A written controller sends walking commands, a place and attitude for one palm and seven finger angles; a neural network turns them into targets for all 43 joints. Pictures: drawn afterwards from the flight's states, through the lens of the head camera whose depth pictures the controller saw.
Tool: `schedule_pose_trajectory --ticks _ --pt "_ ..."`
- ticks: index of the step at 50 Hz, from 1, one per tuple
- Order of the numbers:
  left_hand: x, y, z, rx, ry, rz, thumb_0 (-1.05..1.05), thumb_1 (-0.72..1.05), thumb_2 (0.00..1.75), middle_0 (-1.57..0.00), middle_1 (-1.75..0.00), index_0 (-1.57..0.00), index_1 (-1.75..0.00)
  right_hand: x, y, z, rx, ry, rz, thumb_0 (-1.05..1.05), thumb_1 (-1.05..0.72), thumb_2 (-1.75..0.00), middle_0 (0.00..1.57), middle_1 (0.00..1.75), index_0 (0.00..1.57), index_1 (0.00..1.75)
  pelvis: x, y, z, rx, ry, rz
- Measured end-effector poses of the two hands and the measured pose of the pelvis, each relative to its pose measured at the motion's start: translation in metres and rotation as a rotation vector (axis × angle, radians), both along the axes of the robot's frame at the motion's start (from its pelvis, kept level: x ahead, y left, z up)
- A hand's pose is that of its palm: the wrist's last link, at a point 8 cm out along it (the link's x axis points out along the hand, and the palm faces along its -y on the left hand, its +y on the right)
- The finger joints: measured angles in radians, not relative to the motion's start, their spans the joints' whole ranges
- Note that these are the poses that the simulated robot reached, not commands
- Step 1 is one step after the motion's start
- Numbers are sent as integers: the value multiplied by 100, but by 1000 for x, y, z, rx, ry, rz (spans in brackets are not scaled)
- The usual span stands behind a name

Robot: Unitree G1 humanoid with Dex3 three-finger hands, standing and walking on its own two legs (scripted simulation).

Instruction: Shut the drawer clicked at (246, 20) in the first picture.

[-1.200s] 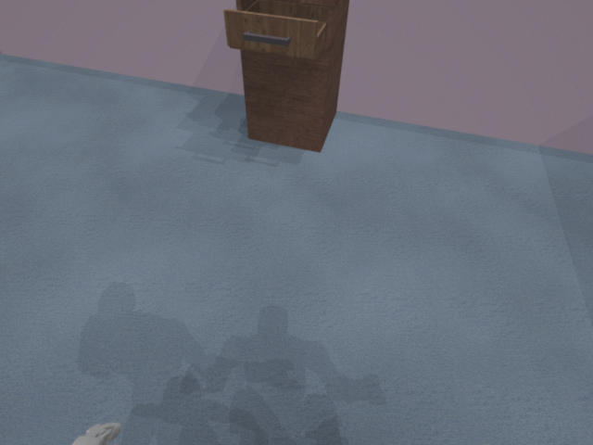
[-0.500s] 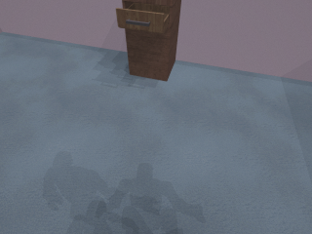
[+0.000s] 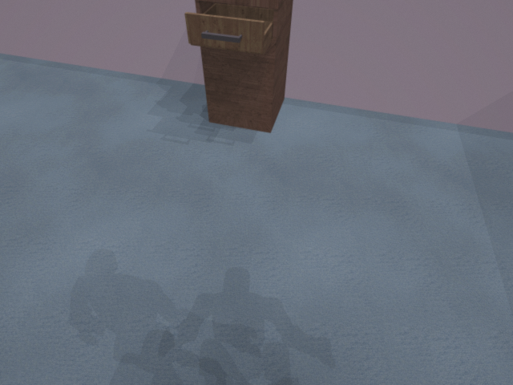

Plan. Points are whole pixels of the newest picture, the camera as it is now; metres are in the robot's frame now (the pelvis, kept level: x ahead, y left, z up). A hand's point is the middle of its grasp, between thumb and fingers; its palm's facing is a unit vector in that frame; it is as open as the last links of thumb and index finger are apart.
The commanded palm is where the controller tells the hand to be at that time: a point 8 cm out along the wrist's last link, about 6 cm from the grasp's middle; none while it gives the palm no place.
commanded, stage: look at it before walking up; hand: left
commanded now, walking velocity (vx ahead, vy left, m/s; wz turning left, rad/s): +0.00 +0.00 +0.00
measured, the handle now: (222, 35) +1.58 +0.25 -0.10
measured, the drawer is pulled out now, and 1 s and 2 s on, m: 0.19 0.19 0.19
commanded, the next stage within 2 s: walk to a spot facing it in 0.24 s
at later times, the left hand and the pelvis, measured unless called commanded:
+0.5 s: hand out of the picture +0.06 +0.24 -0.17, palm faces +0.02 -0.96 -0.29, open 7.4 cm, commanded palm none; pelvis +0.02 +0.01 +0.00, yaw +2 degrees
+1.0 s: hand (125, 357) +0.20 +0.27 -0.18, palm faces +0.16 -0.98 -0.13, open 7.4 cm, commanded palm none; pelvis +0.18 +0.09 +0.00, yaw +9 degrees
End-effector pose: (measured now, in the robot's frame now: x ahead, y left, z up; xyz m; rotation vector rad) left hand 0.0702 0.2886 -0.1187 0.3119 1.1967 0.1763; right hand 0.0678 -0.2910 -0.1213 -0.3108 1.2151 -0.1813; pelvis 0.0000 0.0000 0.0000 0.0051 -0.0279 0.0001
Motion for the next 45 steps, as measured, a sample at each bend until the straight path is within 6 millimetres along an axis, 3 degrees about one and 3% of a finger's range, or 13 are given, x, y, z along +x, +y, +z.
schedule_pose_trajectory --ticks 21,27,35,39,45 --pt "-4 1 -3 -1 19 20 0 90 90 -20 -30 -20 -30 9 4 0 -1 1 9 0 -90 -90 20 30 20 30 7 1 0 -4 4 6" --pt "-24 -10 -22 -76 46 93 0 90 90 -20 -30 -20 -30 0 32 -11 32 91 23 0 -90 -90 20 30 20 30 26 12 -6 -25 18 51" --pt "-63 -1 -56 -183 222 212 0 90 90 -20 -30 -20 -30 13 93 -19 55 135 20 0 -90 -90 20 30 20 30 67 53 -19 -26 14 104" --pt "-41 8 -46 -199 254 210 0 90 90 -20 -30 -20 -30 6 124 -13 82 182 -26 0 -90 -90 20 30 20 30 93 69 -9 -30 25 115" --pt "38 22 -36 -205 134 221 0 90 90 -20 -30 -20 -30 0 164 -4 129 319 -50 0 -90 -90 20 30 20 30 135 83 0 -36 27 153"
